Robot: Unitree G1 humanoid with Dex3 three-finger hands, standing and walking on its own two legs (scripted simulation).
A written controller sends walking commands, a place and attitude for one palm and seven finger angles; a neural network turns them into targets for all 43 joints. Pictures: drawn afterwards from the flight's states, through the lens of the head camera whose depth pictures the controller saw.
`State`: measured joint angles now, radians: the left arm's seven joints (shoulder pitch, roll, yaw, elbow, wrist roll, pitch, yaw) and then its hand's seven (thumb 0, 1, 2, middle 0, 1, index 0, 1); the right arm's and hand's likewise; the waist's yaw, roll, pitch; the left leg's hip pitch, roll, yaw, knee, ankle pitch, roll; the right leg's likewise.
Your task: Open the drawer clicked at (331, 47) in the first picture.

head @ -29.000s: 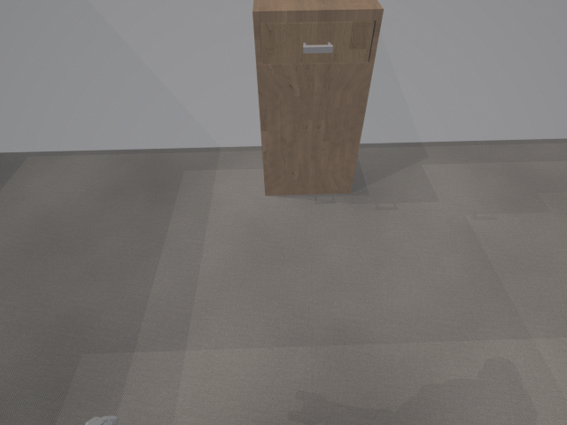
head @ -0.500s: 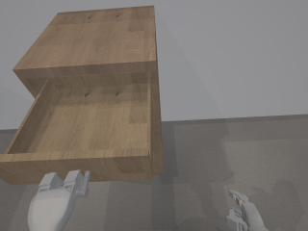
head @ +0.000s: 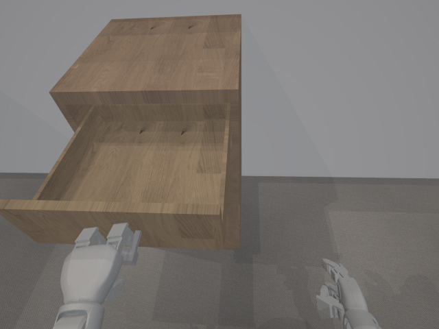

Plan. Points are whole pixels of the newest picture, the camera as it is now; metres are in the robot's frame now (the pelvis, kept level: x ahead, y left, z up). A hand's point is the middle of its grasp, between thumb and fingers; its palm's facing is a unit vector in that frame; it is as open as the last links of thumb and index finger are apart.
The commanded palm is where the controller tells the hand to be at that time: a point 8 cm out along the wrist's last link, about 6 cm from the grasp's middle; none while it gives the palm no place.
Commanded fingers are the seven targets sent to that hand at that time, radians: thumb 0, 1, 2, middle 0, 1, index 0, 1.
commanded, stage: open the thumb to release the handle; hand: left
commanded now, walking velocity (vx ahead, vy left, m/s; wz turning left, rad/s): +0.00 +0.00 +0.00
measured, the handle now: (110, 245) +0.24 +0.24 +0.02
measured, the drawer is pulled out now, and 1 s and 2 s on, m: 0.30 0.29 0.29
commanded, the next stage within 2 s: lift the hand off the handle in 0.14 s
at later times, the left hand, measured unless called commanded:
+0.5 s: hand (110, 274) +0.20 +0.23 +0.00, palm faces +0.05 -0.07 -1.00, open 13.6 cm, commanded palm +0.18 +0.24 +0.05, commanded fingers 0.00 -0.50 0.30 -0.30 -1.20 -0.30 -1.20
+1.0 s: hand (95, 258) +0.21 +0.24 +0.05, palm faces +0.06 -0.08 -0.99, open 13.3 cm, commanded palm +0.18 +0.24 +0.12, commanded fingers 0.00 -0.50 0.30 -0.30 -1.20 -0.30 -1.20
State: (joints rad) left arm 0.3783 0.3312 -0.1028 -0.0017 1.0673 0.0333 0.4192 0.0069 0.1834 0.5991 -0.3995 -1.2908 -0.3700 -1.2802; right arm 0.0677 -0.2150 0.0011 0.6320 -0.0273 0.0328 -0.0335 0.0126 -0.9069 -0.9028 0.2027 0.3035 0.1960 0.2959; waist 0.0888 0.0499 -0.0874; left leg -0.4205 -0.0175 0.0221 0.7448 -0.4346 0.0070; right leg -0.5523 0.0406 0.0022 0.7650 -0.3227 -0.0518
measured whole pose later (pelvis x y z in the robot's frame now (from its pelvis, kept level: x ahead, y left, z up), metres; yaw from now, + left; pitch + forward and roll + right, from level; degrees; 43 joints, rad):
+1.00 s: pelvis +0.00 +0.01 +0.01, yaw +0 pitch +3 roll +1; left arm 0.33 0.38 -0.10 -0.09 1.01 0.05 0.32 0.00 -0.49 0.30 -0.34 -1.21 -0.42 -1.24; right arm 0.08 -0.23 0.00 0.65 -0.02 0.04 -0.04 0.01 -0.91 -0.90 0.20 0.30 0.20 0.30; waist 0.10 0.08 -0.05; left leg -0.29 -0.03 0.02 0.62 -0.38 0.02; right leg -0.42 0.03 0.00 0.64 -0.27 -0.04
